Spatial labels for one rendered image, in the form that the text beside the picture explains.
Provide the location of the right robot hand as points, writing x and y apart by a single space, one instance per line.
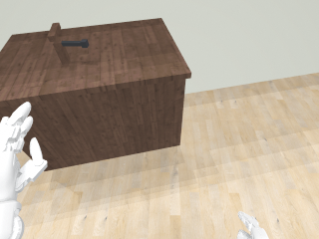
252 225

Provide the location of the counter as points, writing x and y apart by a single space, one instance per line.
122 95

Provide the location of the left robot hand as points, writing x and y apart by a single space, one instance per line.
12 133

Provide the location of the left robot forearm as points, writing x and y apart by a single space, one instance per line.
11 224

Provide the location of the tap lever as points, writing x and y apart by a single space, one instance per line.
83 43

